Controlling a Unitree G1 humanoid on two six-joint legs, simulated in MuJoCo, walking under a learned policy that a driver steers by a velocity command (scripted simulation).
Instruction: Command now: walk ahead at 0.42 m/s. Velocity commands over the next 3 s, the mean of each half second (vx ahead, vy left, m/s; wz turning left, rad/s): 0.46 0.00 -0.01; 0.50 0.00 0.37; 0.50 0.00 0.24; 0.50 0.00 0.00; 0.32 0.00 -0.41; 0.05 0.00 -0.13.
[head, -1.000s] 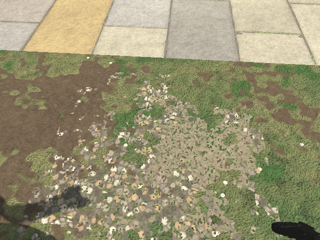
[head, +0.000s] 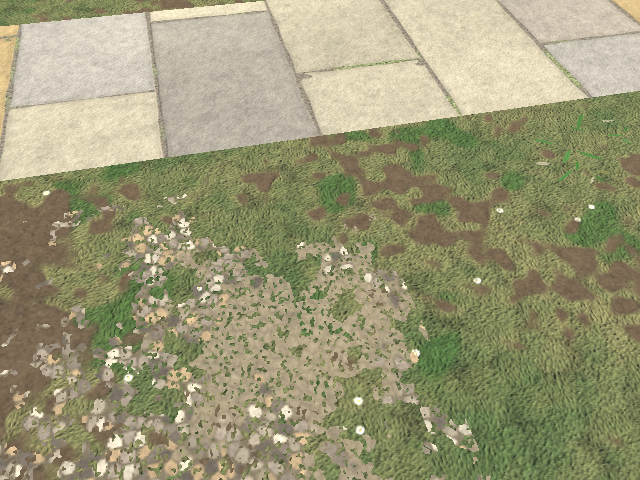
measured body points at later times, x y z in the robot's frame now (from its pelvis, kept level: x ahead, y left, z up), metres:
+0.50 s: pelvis +0.28 -0.05 +0.00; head +0.30 -0.05 +0.45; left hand +0.31 +0.21 -0.14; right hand +0.43 -0.31 -0.11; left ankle +0.31 +0.10 -0.64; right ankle +0.28 -0.13 -0.75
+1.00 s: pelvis +0.57 +0.02 +0.00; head +0.61 +0.04 +0.44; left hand +0.68 +0.32 -0.10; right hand +0.73 -0.22 -0.11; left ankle +0.59 +0.09 -0.75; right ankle +0.63 -0.15 -0.66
